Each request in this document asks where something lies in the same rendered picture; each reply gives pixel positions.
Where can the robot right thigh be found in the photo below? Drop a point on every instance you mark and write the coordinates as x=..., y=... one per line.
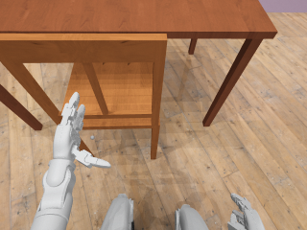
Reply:
x=187, y=218

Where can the robot right hand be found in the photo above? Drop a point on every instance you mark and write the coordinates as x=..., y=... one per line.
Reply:
x=249, y=220

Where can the robot thigh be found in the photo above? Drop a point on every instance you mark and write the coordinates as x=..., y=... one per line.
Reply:
x=187, y=218
x=119, y=214

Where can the robot left forearm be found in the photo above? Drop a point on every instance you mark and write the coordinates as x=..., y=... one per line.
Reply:
x=55, y=206

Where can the chair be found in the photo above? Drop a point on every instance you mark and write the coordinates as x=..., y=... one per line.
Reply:
x=119, y=77

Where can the robot left thigh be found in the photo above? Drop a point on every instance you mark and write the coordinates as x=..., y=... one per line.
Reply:
x=119, y=214

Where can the robot left hand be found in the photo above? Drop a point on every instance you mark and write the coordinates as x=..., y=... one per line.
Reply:
x=67, y=134

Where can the table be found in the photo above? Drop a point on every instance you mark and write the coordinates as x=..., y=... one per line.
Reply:
x=178, y=19

